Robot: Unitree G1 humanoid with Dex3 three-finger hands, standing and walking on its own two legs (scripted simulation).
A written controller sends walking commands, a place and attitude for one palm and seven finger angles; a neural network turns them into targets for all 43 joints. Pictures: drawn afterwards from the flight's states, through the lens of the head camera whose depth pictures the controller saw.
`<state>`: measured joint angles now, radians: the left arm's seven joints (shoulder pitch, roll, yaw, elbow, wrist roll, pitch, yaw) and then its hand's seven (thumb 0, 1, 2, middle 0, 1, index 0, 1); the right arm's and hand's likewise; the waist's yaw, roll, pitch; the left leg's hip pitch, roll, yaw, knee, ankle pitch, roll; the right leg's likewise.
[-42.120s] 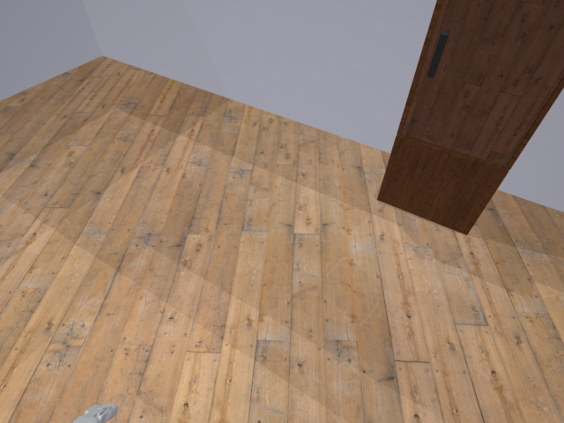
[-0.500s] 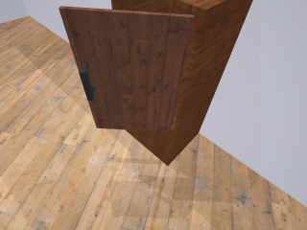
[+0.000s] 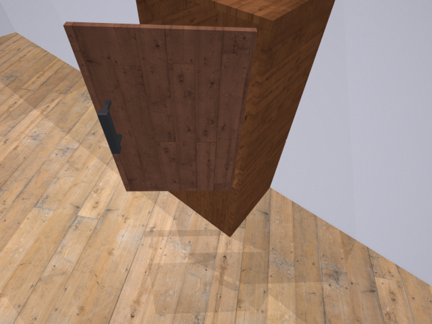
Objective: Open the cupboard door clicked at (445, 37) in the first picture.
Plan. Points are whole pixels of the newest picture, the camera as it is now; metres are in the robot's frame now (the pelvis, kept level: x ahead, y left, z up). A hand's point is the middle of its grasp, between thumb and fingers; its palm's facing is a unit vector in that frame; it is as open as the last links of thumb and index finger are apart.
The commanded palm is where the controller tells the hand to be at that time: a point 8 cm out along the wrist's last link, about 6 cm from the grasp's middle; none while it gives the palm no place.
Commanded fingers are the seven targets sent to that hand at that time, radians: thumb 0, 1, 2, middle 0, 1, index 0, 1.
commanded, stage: come to a stop and stand still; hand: left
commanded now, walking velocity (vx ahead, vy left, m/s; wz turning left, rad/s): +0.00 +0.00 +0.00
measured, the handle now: (112, 127) +0.57 +0.32 -0.01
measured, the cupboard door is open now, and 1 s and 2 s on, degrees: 40 40 40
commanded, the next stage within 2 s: look again from close up in 0.12 s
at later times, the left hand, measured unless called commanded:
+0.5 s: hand out of the picture +0.00 +0.17 -0.18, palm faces +0.03 -0.97 -0.23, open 7.4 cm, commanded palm none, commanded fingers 0.00 0.90 0.90 -0.20 -0.30 -0.20 -0.30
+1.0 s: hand out of the picture +0.01 +0.14 -0.18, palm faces +0.08 -0.97 -0.21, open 7.4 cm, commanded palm none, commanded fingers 0.00 0.90 0.90 -0.20 -0.30 -0.20 -0.30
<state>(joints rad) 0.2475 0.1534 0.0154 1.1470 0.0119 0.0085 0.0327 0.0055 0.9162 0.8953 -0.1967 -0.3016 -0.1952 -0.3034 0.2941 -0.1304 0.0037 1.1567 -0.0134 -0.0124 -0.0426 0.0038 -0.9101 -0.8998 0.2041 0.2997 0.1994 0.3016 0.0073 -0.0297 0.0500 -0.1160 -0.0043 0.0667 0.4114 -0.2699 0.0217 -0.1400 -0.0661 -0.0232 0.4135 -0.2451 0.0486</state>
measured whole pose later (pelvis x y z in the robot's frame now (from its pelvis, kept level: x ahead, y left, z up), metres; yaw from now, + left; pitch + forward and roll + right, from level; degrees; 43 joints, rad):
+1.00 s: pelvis +0.00 -0.03 -0.01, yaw +2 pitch -1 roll +0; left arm 0.27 0.15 0.02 1.07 0.02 -0.01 0.02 0.00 0.91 0.90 -0.20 -0.30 -0.20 -0.30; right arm 0.29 -0.18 0.00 1.09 -0.02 0.01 -0.02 0.00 -0.91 -0.90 0.20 0.30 0.20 0.30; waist 0.01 0.02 0.04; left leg -0.23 0.04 0.04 0.61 -0.39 -0.01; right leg -0.21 -0.03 -0.07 0.56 -0.34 -0.01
